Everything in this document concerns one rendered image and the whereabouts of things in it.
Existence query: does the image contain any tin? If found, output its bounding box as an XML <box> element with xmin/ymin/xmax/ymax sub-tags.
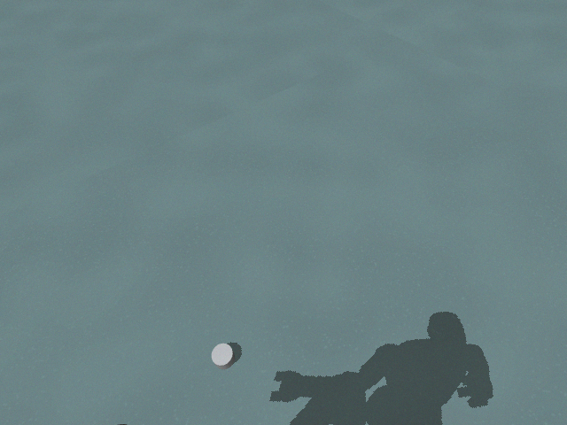
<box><xmin>212</xmin><ymin>344</ymin><xmax>235</xmax><ymax>369</ymax></box>

